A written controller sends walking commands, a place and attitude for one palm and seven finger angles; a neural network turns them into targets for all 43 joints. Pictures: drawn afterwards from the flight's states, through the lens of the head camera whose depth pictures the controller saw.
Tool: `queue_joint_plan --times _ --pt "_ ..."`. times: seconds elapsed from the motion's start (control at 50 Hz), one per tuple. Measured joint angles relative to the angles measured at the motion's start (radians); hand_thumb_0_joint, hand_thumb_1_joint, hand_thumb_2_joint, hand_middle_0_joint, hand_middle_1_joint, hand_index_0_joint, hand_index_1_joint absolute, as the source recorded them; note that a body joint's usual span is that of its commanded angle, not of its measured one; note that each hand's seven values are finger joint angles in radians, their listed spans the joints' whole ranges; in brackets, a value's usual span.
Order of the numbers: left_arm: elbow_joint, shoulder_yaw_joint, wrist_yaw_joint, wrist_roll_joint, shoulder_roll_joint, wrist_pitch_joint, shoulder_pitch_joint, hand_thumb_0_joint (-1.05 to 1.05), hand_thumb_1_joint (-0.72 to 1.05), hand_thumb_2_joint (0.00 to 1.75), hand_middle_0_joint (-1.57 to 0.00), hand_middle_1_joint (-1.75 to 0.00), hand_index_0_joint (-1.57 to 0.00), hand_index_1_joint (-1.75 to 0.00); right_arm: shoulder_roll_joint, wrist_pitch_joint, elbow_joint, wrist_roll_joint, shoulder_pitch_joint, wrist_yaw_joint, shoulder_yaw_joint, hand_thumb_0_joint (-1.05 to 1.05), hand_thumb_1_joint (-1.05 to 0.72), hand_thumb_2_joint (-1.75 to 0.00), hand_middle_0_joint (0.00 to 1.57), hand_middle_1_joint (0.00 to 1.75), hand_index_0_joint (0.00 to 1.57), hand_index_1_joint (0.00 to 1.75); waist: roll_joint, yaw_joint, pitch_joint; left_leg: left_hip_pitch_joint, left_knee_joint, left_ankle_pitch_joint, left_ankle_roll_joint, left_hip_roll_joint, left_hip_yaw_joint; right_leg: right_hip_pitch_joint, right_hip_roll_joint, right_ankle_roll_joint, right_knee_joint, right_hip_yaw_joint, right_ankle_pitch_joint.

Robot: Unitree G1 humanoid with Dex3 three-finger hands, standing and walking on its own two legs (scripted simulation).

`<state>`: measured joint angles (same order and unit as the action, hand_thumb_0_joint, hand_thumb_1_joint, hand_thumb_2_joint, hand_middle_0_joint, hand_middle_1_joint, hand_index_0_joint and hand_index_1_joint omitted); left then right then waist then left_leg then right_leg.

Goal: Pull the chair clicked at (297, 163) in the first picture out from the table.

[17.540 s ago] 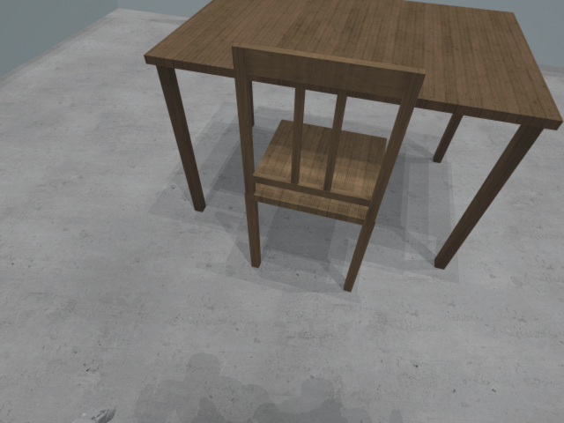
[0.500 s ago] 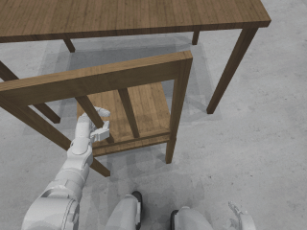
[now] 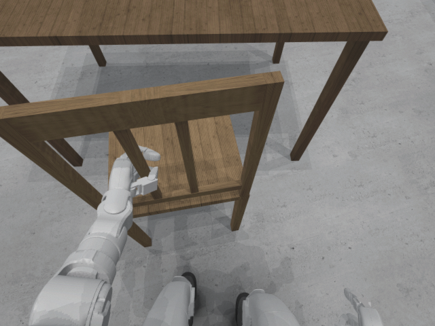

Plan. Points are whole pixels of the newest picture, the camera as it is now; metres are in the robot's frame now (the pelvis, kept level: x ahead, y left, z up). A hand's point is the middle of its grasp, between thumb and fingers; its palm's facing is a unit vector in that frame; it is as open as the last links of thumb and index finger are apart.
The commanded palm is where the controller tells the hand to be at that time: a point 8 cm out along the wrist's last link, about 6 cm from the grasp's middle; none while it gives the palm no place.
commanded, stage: step backward, pulling the chair out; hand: left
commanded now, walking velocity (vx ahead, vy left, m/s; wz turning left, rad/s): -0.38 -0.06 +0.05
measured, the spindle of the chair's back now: (143, 169) +0.41 +0.17 -0.06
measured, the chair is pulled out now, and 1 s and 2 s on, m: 0.16 0.19 0.27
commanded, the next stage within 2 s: none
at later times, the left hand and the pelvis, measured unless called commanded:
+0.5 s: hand (146, 189) +0.36 +0.15 -0.06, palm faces +0.04 -0.98 -0.20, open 5.4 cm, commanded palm +0.36 +0.21 -0.05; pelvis -0.01 +0.00 +0.00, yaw +1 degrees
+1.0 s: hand (144, 191) +0.36 +0.16 -0.05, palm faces +0.08 -0.98 -0.20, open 5.5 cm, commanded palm +0.36 +0.21 -0.05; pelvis -0.01 +0.00 +0.00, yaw +2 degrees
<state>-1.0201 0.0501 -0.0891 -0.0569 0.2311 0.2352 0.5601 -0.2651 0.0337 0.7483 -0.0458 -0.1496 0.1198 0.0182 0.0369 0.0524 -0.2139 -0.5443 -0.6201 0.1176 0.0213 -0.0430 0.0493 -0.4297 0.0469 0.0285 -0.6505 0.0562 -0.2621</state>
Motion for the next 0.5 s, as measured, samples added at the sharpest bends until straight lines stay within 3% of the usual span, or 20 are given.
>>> queue_joint_plan --times 0.16,0.26,0.32,0.5 --pt "0.013 0.015 0.01 -0.01 0.001 0.015 -0.028 0.04 0.65 0.8 -0.34 -1.25 -0.49 -1.45 0.042 0.002 0.012 0.004 0.004 -0.006 -0.023 0.01 -0.9 -0.9 0.21 0.3 0.2 0.3 0.022 -0.011 -0.008 -0.01 -0.021 0.002 0.004 -0.01 0.004 -0.013 0.01 0.013 -0.027 0.004 -0.003" --pt "-0.008 0.024 -0.006 -0.01 -0.012 0.012 -0.035 0.04 0.65 0.81 -0.34 -1.24 -0.5 -1.45 0.038 0.003 0.043 -0.003 0.002 -0.005 -0.024 0.01 -0.9 -0.9 0.21 0.3 0.21 0.3 0.011 0.005 -0.002 0.0 -0.086 0.153 0.004 0.008 0.005 0.002 -0.013 0.015 -0.041 0.01 -0.018" --pt "-0.017 0.014 -0.01 -0.004 -0.031 0.0 -0.033 0.05 0.66 0.8 -0.33 -1.24 -0.5 -1.45 0.012 0.004 0.057 -0.001 -0.008 0.003 -0.02 0.01 -0.9 -0.9 0.21 0.3 0.21 0.3 0.018 0.013 0.011 0.028 -0.04 0.027 0.001 0.003 -0.005 0.01 -0.028 0.002 -0.046 0.022 -0.028" --pt "-0.015 -0.024 0.004 0.004 -0.018 -0.003 -0.005 0.04 0.66 0.8 -0.32 -1.27 -0.49 -1.45 0.0 0.005 0.034 -0.004 0.003 0.01 -0.016 0.01 -0.9 -0.9 0.2 0.3 0.2 0.3 -0.002 -0.023 0.007 0.016 -0.039 0.034 0.0 -0.006 -0.019 -0.003 -0.023 -0.004 -0.033 0.011 -0.009"
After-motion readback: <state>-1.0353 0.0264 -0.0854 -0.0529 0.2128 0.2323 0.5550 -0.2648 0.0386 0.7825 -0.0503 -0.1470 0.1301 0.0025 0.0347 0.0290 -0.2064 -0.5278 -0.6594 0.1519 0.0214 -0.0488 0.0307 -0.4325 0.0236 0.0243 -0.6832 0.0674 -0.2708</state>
